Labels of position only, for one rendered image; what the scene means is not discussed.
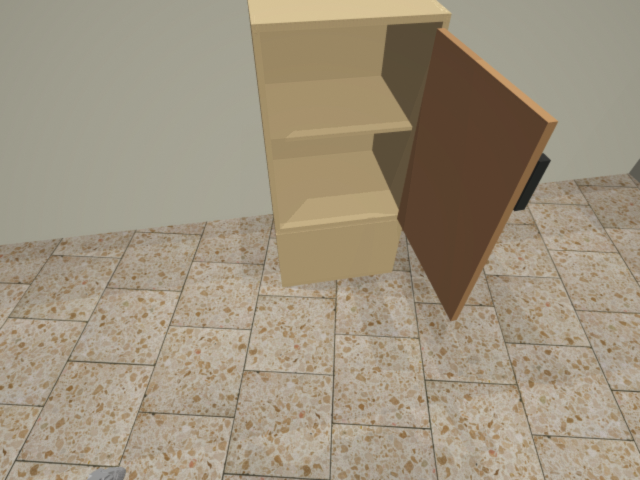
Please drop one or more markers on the handle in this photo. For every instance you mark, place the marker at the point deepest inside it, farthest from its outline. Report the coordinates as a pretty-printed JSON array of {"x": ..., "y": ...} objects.
[{"x": 532, "y": 183}]

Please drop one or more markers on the cupboard door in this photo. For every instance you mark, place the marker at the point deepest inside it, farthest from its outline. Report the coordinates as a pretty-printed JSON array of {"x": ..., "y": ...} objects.
[{"x": 477, "y": 141}]

